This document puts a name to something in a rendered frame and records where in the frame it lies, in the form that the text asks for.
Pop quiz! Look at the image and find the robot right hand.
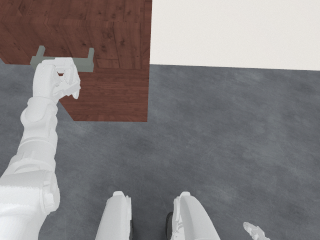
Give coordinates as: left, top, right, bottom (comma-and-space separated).
243, 222, 270, 240

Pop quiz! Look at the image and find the right robot thigh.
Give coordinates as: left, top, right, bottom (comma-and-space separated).
173, 195, 220, 240

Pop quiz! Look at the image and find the robot left hand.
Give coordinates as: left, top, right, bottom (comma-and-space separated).
33, 57, 81, 105

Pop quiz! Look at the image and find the robot thigh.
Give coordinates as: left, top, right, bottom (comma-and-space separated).
173, 195, 220, 240
95, 195, 132, 240

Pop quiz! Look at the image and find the handle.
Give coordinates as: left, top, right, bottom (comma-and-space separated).
30, 45, 95, 72

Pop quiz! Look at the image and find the left robot thigh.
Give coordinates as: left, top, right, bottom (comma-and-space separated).
95, 195, 132, 240

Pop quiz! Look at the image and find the drawer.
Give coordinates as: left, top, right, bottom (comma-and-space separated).
0, 0, 144, 69

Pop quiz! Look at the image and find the robot left upper arm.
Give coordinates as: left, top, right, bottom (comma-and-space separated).
0, 169, 60, 240

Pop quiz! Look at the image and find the robot left forearm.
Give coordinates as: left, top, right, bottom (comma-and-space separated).
0, 96, 58, 179

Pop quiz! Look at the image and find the cabinet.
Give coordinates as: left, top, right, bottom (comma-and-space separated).
0, 0, 153, 122

